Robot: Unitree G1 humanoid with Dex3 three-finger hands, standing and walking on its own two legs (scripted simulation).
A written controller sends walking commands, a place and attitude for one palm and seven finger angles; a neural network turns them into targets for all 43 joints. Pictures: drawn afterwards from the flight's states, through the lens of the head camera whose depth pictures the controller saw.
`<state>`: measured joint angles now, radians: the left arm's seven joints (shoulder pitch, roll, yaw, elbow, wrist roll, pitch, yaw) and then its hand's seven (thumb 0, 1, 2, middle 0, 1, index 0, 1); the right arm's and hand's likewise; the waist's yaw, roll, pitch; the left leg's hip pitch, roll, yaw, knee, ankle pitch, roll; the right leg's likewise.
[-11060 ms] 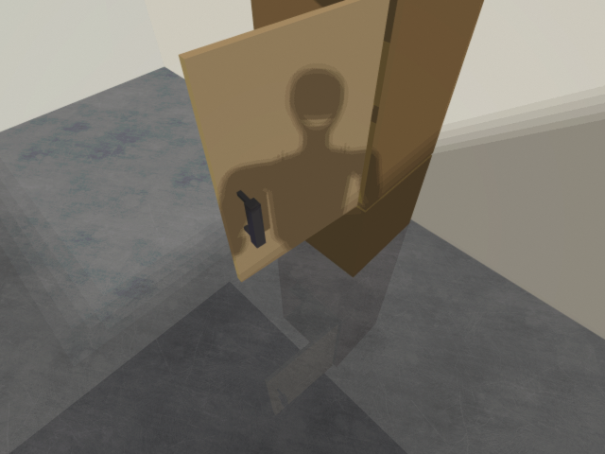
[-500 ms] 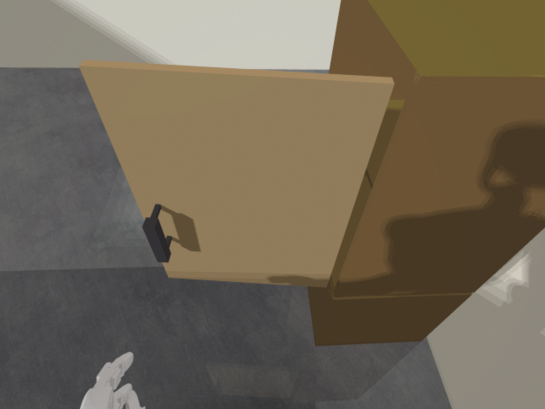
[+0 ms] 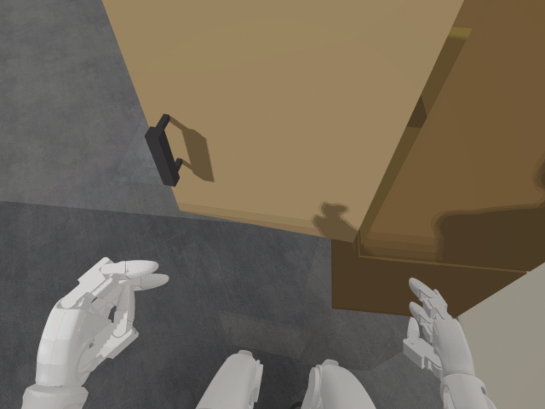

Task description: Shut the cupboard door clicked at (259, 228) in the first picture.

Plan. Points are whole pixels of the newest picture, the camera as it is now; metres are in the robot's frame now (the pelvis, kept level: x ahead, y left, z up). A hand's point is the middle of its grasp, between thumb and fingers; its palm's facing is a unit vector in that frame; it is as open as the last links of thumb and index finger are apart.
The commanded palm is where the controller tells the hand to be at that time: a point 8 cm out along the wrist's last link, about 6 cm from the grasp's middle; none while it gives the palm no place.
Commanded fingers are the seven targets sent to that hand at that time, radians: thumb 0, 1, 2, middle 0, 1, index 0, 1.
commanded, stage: raise the hand and make a fist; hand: left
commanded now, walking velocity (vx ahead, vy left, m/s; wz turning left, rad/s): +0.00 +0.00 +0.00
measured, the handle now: (168, 150) +0.51 +0.26 +0.03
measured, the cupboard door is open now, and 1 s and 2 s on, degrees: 84 84 84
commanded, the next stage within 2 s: bring the fist close to the handle in 1.30 s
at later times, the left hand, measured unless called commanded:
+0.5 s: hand (144, 304) +0.23 +0.20 +0.04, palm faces -0.13 -0.99 +0.00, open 3.2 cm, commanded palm +0.21 +0.26 +0.06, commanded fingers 0.00 0.90 0.90 -1.23 -1.42 -1.23 -1.42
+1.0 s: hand (126, 279) +0.26 +0.23 +0.06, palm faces -0.07 -1.00 -0.03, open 3.1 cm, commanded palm +0.23 +0.28 +0.06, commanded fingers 0.00 0.90 0.90 -1.30 -1.50 -1.30 -1.50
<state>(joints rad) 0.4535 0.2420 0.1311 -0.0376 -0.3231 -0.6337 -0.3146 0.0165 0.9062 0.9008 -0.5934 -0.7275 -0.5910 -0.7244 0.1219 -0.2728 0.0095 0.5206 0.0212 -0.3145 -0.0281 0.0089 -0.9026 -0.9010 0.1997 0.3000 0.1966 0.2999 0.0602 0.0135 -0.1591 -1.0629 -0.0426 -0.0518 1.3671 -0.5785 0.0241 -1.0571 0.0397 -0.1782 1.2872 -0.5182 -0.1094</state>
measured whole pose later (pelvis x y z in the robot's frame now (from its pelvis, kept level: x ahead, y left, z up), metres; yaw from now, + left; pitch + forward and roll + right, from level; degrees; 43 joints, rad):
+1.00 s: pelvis +0.02 +0.04 +0.01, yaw -2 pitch +20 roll -4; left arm 0.37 0.27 0.16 -0.02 -0.30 -0.42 -0.30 0.01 0.90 0.90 -1.30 -1.49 -1.30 -1.49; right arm 0.23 -0.25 0.03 0.47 0.02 -0.16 -0.02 0.01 -0.90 -0.90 0.21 0.30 0.20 0.30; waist 0.01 0.03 -0.19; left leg -1.07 -0.05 0.00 1.32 -0.59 0.08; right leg -1.07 0.03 -0.12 1.23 -0.51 -0.05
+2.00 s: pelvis +0.02 +0.03 +0.01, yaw -3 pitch +22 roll -3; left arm 0.02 0.31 0.24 0.34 -0.31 -0.41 -0.35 0.01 0.90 0.90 -1.30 -1.50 -1.30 -1.50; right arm 0.24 -0.28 0.03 0.53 0.03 -0.13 -0.03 0.01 -0.90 -0.90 0.20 0.30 0.20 0.30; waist -0.02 0.03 -0.19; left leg -1.11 -0.04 0.01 1.33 -0.60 0.07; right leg -1.12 0.05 -0.12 1.26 -0.52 -0.07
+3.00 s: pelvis +0.03 +0.03 +0.01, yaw -3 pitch +24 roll -4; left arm -0.36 0.37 0.30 0.72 -0.25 -0.49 -0.37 0.01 0.90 0.90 -1.30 -1.50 -1.30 -1.50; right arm 0.23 -0.27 0.03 0.58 0.03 -0.02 -0.01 0.01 -0.90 -0.90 0.20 0.30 0.20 0.30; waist -0.05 0.02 -0.18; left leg -1.15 -0.04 0.01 1.32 -0.59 0.08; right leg -1.16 0.05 -0.11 1.24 -0.50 -0.06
